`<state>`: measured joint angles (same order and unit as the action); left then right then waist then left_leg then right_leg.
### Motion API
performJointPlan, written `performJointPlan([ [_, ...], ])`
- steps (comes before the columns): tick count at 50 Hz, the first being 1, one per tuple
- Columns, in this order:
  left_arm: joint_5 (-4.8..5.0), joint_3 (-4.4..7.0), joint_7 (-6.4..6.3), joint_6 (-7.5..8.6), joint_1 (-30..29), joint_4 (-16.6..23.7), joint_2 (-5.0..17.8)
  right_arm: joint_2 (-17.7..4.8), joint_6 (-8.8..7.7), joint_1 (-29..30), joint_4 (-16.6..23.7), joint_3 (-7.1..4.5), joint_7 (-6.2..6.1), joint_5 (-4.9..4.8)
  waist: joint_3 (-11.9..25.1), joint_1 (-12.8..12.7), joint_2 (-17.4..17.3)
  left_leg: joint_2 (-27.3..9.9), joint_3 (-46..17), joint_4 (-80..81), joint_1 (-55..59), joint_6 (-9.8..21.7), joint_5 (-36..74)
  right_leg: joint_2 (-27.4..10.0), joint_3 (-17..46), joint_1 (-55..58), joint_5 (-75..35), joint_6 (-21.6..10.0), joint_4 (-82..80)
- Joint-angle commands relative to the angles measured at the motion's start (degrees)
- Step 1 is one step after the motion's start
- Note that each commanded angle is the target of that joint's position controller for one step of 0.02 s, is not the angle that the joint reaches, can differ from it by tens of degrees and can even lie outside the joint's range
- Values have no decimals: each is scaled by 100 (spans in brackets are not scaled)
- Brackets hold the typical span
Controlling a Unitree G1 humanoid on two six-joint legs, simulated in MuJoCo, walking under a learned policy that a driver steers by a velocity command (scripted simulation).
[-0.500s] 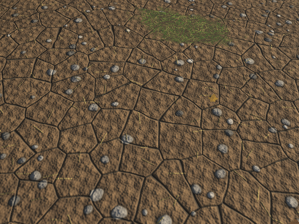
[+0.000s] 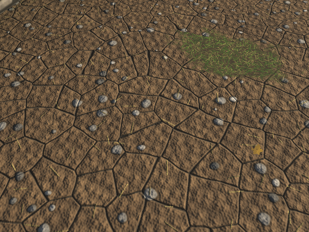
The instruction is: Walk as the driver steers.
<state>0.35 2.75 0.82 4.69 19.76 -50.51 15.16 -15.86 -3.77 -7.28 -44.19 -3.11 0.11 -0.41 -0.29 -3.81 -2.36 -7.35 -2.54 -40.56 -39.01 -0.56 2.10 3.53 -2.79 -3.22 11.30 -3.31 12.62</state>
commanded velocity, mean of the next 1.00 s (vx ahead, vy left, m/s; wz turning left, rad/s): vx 0.21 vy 0.00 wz -0.43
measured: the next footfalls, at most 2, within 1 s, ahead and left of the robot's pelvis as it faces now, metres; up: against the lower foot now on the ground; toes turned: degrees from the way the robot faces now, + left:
left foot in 0.16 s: +0.28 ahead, +0.15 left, +0.00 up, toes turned +0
right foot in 0.60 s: +0.20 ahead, -0.10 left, +0.00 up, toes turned -20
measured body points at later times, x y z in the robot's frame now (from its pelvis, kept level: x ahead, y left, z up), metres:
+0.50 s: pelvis +0.16 +0.05 -0.01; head +0.20 +0.04 +0.44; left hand +0.34 +0.30 -0.12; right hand +0.24 -0.25 -0.12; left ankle +0.24 +0.15 -0.75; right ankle +0.18 -0.09 -0.71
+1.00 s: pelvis +0.24 +0.00 +0.00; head +0.25 -0.03 +0.45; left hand +0.44 +0.22 -0.10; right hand +0.28 -0.33 -0.10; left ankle +0.37 +0.10 -0.72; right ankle +0.16 -0.08 -0.75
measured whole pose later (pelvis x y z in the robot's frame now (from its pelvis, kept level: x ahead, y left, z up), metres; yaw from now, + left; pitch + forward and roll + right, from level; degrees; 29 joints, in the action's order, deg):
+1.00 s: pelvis +0.24 +0.00 +0.00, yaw -28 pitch +3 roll +1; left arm 1.0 4.6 -1.3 1.2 18.0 -41.5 16.6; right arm -17.7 -4.6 -2.7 -48.5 -4.8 1.4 -1.0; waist 0.7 -2.8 -0.6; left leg -0.2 -3.0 -31.7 -24.3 -1.6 -11.2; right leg 3.0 8.3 -11.1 13.8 -2.8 22.4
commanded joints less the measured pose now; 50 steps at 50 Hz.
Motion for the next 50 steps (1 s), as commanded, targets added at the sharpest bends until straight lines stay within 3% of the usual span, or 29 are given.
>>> performJointPlan([
  [1, 56, 233, -54, 21, 100, 193, 1027, -238, -115, 669, 490, -8, 88, -43, -316, -79, 553, 167, 176, 635, 185, 16, 337, -1547, 700, -125, -1091, -841, -476],
  [4, 58, 236, -105, -123, 216, 51, 1016, -319, -199, 861, 628, -34, 185, 20, -333, -24, 616, 386, 148, 1130, 439, 166, 14, -1640, 795, 275, -2281, -671, 184],
  [6, 76, 261, -148, -189, 33, 67, 1092, -533, -259, 327, 486, -124, 192, 87, 38, 319, 774, 598, 191, 1432, 1270, 316, 2, -1550, 905, 380, -3087, -453, 869],
  [7, 81, 236, -158, -200, -84, 118, 1032, -726, -288, -306, 276, -215, 155, 148, 429, 638, 691, 671, 311, 1698, 2236, 444, 608, -1250, 807, 219, -3385, -269, 1553],
  [8, -19, 139, -159, -170, -73, 264, 763, -1122, -306, -955, 164, -312, 98, 254, 1193, 836, 276, -60, -206, 1248, 3779, 707, 2671, -849, 610, -581, -2204, 8, 2732],
  [9, -94, -36, -133, -104, 690, 276, 202, -1475, -202, -1267, 185, -371, 27, 329, 2105, 659, -1152, -1741, -1891, 851, 5971, 1663, 4475, -56, 306, -2622, 1633, 462, 4931],
  [10, 48, 34, -125, -80, 878, 190, 575, -1174, -95, -1374, 267, -293, 24, 194, 2897, 812, -1240, -2010, -2555, 1047, 6093, 1984, 4035, -10, 1027, -2972, 3092, 547, 5974],
  [11, 198, 181, -137, -122, 421, 291, 1000, -953, -19, -1058, 333, -234, 3, 145, 2279, 833, -776, -1706, -1914, 1287, 5457, 1764, 3235, -286, 1042, -3347, 2810, 562, 6267],
  [12, 200, 191, -181, -198, 14, 401, 935, -771, 17, -696, 352, -179, -39, 117, 1630, 717, -489, -1417, -1429, 1485, 4781, 1545, 2531, -513, 811, -3572, 2437, 602, 6124],
  [13, 140, 213, -224, -316, -104, 404, 853, -593, 36, -381, 321, -122, -56, 99, 1110, 569, -341, -1211, -1036, 1757, 3974, 1451, 2039, -682, 725, -3463, 2119, 673, 5874],
  [14, 113, 242, -261, -469, -3, 398, 773, -503, 42, -111, 308, -96, -58, 137, 850, 352, -466, -1063, -701, 2046, 3211, 1364, 1495, -821, 690, -3027, 1886, 706, 5621],
  [15, 105, 235, -286, -600, 102, 419, 649, -554, 42, 84, 291, -122, -48, 198, 678, 220, -591, -983, -467, 2322, 2609, 1369, 1089, -786, 540, -2630, 1677, 739, 5486],
  [18, 50, 255, -321, -761, -4, 622, 516, -711, 20, 367, 249, -193, -97, 231, 542, 119, -570, -1061, -33, 2703, 2159, 1494, 555, -839, 413, -2391, 1215, 722, 4904],
  [24, 21, 290, -152, -821, -666, 1007, 600, -931, 198, 475, 94, -272, -216, 112, 557, 296, -446, -1199, 488, 2783, 2430, 1372, -433, -886, 176, -1993, 529, 516, 3609],
  [27, 21, 338, -60, -859, -823, 1162, 661, -1054, 305, 414, -11, -319, -188, 19, 475, 324, -444, -1316, 533, 2512, 2779, 1204, -593, -805, 9, -1820, 726, 350, 2956],
  [29, -3, 381, -22, -849, -598, 1110, 653, -1031, 377, 444, -86, -326, -182, -79, 478, 157, -346, -1146, 747, 1997, 2772, 877, -833, -584, -215, -1271, 228, 130, 1994],
  [30, -45, 453, -59, -836, -407, 1059, 818, -856, 412, 183, -217, -295, -166, -84, 440, 139, -54, -886, 951, 1447, 2550, 533, -1190, -519, -15, -862, -279, -63, 1460],
  [31, -55, 601, -159, -807, -242, 1103, 1388, -551, 436, 58, -205, -225, -131, 64, 338, 261, 1286, -231, 1553, -86, 1617, -21, -2171, -1506, 1469, -294, -2019, -479, 813],
  [32, -144, 658, -185, -748, -340, 1265, 1893, -511, 415, 454, 151, -202, -165, 194, 198, 246, 2264, 663, 1215, -1454, 59, -419, -3996, -2564, 3182, -41, -2660, -1579, 592],
  [33, -221, 594, -134, -593, -271, 1281, 1610, -712, 403, 818, 190, -264, -187, 167, 516, -11, 1466, 642, 297, -2340, -29, -345, -4043, -2461, 3074, -146, -2476, -1743, 554],
  [34, -149, 559, -133, -464, -344, 1249, 1478, -729, 391, 742, 180, -289, -167, 44, 604, 137, 1220, 540, 67, -2457, -152, -209, -3487, -2140, 2676, -43, -1510, -1457, 499],
  [35, 4, 536, -149, -404, -523, 1261, 1313, -745, 365, 579, 49, -323, -170, 18, 615, 261, 911, 413, -25, -2301, -251, -118, -2953, -1883, 2499, 2, -116, -1127, 426],
  [36, 112, 473, -173, -398, -627, 1278, 1120, -862, 331, 626, 27, -367, -168, 47, 511, 260, 924, 352, -64, -2098, -353, -71, -2577, -1830, 2546, -43, 955, -992, 233],
  [38, 56, 397, -242, -378, -610, 1313, 986, -803, 216, 727, 37, -375, -102, 25, 333, 293, 1071, 440, -50, -1707, -233, -39, -1956, -1659, 2620, -179, 1698, -940, -107],
  [40, 7, 412, -292, -313, -477, 1316, 1035, -736, 76, 846, 18, -363, -51, 7, 279, 241, 985, 527, -79, -962, -114, -50, -1550, -1576, 2517, -51, 1325, -908, -172],
  [43, 50, 463, -314, -257, -355, 1282, 1176, -546, -61, 1016, 8, -288, 26, 14, 221, 156, 991, 668, -69, 97, 385, -139, -1269, -1428, 2317, -194, 942, -911, -104],
  [46, 80, 496, -273, -272, -267, 1274, 1262, -559, -129, 1101, 43, -251, 96, -44, 112, 79, 1060, 760, -41, 681, 870, -179, -1352, -1383, 2431, -557, 1111, -955, -29],
  [50, 63, 426, -204, -284, -133, 1183, 1099, -643, -253, 915, -16, -218, 174, -80, 127, 74, 1081, 719, 62, 1119, 1584, -31, -1275, -1456, 2633, -759, 1243, -905, 174],
])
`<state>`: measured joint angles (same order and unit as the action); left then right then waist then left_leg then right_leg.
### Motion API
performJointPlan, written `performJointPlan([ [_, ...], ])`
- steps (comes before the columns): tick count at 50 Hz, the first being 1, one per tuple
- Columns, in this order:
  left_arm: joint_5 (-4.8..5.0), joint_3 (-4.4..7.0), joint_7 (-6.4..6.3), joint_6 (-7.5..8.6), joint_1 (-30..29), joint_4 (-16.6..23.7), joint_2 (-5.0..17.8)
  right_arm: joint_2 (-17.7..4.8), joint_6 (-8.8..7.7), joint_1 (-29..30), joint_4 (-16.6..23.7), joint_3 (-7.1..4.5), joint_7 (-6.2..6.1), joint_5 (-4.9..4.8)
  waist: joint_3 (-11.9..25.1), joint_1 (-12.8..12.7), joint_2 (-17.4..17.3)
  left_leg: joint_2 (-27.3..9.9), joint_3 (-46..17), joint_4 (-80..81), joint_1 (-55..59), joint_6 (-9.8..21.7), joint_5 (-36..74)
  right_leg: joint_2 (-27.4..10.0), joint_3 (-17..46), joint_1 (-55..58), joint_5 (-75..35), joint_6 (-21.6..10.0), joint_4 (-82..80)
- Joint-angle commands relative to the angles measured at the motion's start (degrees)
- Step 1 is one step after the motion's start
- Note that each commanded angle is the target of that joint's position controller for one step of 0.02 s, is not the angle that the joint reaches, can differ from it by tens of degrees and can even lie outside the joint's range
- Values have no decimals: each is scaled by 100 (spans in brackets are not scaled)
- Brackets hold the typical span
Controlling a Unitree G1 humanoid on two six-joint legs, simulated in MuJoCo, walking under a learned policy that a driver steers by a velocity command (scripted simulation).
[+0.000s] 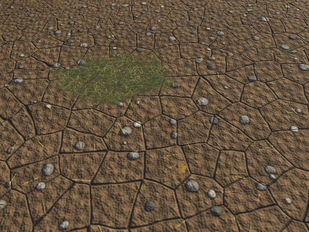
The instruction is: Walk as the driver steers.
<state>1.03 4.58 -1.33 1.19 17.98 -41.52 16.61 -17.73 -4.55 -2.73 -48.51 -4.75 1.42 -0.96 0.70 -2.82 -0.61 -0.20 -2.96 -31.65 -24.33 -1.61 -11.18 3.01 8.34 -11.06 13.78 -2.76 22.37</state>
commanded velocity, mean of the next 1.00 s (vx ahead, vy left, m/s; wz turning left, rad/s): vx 0.47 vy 0.00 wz -0.10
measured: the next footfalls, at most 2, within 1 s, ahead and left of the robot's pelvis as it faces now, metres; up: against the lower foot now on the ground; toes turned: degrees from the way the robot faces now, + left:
left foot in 0.08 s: +0.11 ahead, +0.14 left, +0.00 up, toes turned -4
right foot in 0.54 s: +0.41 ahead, -0.13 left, +0.00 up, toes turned -5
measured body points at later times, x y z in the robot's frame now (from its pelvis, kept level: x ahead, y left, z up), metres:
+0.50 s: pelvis +0.23 +0.00 -0.02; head +0.27 +0.00 +0.43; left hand +0.50 +0.19 -0.08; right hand +0.15 -0.27 -0.15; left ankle +0.07 +0.14 -0.75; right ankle +0.38 -0.13 -0.73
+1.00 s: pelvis +0.51 -0.03 -0.01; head +0.54 -0.03 +0.44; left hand +0.52 +0.26 -0.14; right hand +0.71 -0.27 -0.10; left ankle +0.69 +0.10 -0.72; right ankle +0.38 -0.13 -0.75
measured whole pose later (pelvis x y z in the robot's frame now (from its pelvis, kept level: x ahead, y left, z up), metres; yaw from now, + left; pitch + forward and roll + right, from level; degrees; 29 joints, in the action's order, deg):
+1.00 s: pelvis +0.51 -0.03 -0.01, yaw -3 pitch +2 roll -2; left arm 1.1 3.7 0.2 3.9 22.0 -48.6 16.5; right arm -15.3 -4.5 -1.4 -44.5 -1.3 2.6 -0.6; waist -1.2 -4.7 -2.3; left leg -4.2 -0.9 -30.8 -34.1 1.1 2.5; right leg 3.0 -2.5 2.9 18.0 -1.4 13.2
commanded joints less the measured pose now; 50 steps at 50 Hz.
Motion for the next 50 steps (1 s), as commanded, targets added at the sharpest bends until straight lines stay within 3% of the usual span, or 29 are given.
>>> performJointPlan([
  [1, -9, 212, 22, 58, 8, 271, 892, -453, -211, 297, 358, -51, 52, -24, 28, 85, 882, 12, 173, 461, 435, 150, 170, -1345, 1509, -74, 1031, -899, -667],
  [3, -37, 110, 32, 50, -36, 272, 630, -520, -256, -277, 150, -85, 26, 24, 132, 391, 793, -39, 197, 761, 1384, 301, 148, -1006, 1372, -460, 1041, -680, -145],
  [4, -65, 15, 30, 71, -149, 326, 341, -720, -276, -913, 4, -136, -11, 77, 320, 658, 454, -611, -399, 876, 2188, 521, -197, -707, 1015, -1027, 1119, -452, 746],
  [5, -43, -73, 35, 155, -57, 512, 21, -1252, -241, -1438, -118, -245, -51, 145, 441, 626, -879, -1555, -2102, 1449, 3200, 1122, -1398, 35, 70, -2376, 1420, -72, 2368],
  [6, 82, 2, -6, 241, -214, 683, 436, -1379, -225, -1813, -257, -313, 8, 112, 213, 807, -1502, -2300, -3789, 1982, 3325, 1777, -2645, 58, -59, -3555, 2127, 49, 3669],
  [7, 138, 94, -1, 289, -272, 609, 797, -960, -244, -1622, -176, -191, 20, 44, -219, 758, -935, -2189, -3547, 1992, 3121, 1752, -2892, -231, 205, -3955, 1742, 10, 4237],
  [8, 97, 96, 26, 302, -325, 540, 775, -712, -231, -1431, -110, -118, 9, 41, -354, 663, -781, -1878, -2938, 1977, 2981, 1541, -2517, -394, 93, -4029, 1222, -2, 4373],
  [11, -46, 60, 111, 351, -607, 596, 544, -451, -175, -1134, -24, 9, -39, 107, -408, 497, -610, -1409, -1796, 2222, 2328, 1299, -924, -826, -261, -3589, 250, 92, 3849],
  [14, -71, -34, 138, 353, -964, 759, 283, -588, -155, -1303, -102, -5, -92, 53, -371, 570, -544, -1185, -1034, 2375, 2113, 1323, 430, -855, -604, -3312, -362, 298, 3040],
  [17, -36, -140, 194, 380, -1468, 917, 54, -723, -109, -1532, -177, -11, -131, 3, -366, 728, -495, -1009, -459, 2350, 1929, 1220, 1188, -728, -831, -2743, -1105, 357, 1847],
  [21, 41, -139, 310, 387, -1955, 1076, 122, -805, -34, -1950, -314, -3, -129, -58, -498, 850, -496, -1247, -390, 2291, 2113, 1176, 1327, -564, -907, -2294, -1476, 255, 1063],
  [24, 37, -57, 364, 399, -1860, 1106, 346, -920, 51, -1985, -366, -39, -153, -71, -419, 585, -555, -1450, -330, 1857, 2590, 1033, 2433, -437, -920, -1887, -1069, -15, 746],
  [25, 10, 19, 350, 394, -1477, 1013, 495, -991, 78, -1935, -358, -59, -164, -78, -144, 315, -585, -1391, -182, 1350, 2630, 955, 3445, -289, -1048, -1248, -979, -148, 657],
  [26, -6, 148, 311, 373, -675, 765, 710, -945, 105, -1910, -340, -35, -173, -64, 358, -120, -502, -1162, 45, 396, 2420, 826, 4150, -152, -1172, -102, -1049, -329, 547],
  [27, -39, 255, 243, 335, 339, 535, 981, -772, 96, -1850, -220, 47, -181, 38, 1080, -568, -269, -938, 179, -1034, 1395, 645, 3229, -758, -580, 1602, -1071, -601, 807],
  [28, -123, 365, 226, 314, 833, 420, 1618, -15, -12, -2515, -38, 285, -135, 111, 2068, -300, 1351, 11, 371, -3435, -836, 255, -130, -2385, 2147, 3741, -124, -1508, 522],
  [29, -91, 242, 245, 294, 953, 381, 1129, -363, -149, -2379, -152, 219, -87, 15, 2432, -429, 1437, 122, -400, -4192, -1461, 298, -2114, -2621, 3500, 3686, 505, -1663, -350],
  [30, -80, 129, 253, 306, 472, 391, 889, -781, -206, -1791, 57, 88, -59, -150, 1311, -353, 1075, -218, -312, -4445, -1968, 370, -1796, -2380, 2632, 2891, 527, -1359, -466],
  [31, -73, 78, 253, 309, 59, 426, 754, -739, -226, -1413, 147, 103, -68, -154, 704, -198, 681, -480, -137, -4208, -1895, 393, -1268, -2115, 1850, 1994, 42, -1211, -588],
  [32, -102, 31, 278, 320, -250, 424, 617, -657, -203, -1275, 162, 95, -84, -58, 299, -7, 433, -641, -64, -3854, -1696, 355, -928, -1872, 1313, 1230, -463, -1136, -772],
  [33, -145, 0, 293, 356, -451, 433, 503, -597, -139, -1374, 132, 73, -92, -6, 154, 209, 530, -800, -112, -3586, -1329, 330, -669, -1681, 941, 700, -771, -1071, -973],
  [35, -117, 12, 308, 435, -581, 360, 483, -341, -3, -1554, 72, 116, -99, 7, 82, 417, 577, -849, -67, -3304, -960, 238, -445, -1559, 596, 179, -997, -1132, -1309],
  [37, -98, 43, 290, 501, -529, 235, 588, -274, 78, -1325, 166, 130, -123, 52, -102, 466, 509, -879, -41, -2888, -1147, 135, -77, -1537, 295, -19, -1228, -1185, -1508],
  [40, -96, 69, 224, 493, -311, 61, 690, -242, 55, -679, 366, 153, -96, 106, -310, 311, 350, -853, -19, -1771, -1398, 50, 956, -1417, -85, 51, -1348, -1097, -1625],
  [43, -53, 98, 169, 457, -50, -100, 832, -148, -21, -26, 530, 216, -19, 75, -432, 72, 308, -630, 178, -672, -1082, 68, 1787, -1301, -423, 66, -1292, -934, -1644],
  [47, 10, 132, 141, 364, 385, -397, 936, -226, -64, 571, 784, 229, 90, 21, -547, -116, 298, -494, 145, -18, -1191, 198, 1689, -1601, -369, 822, -1279, -876, -1382],
  [50, 27, 166, 99, 256, 437, -534, 1006, -372, -96, 541, 866, 189, 159, 22, -443, 12, 404, -381, 194, 249, -1028, 414, 999, -1821, -285, 1420, -1926, -735, -947],
])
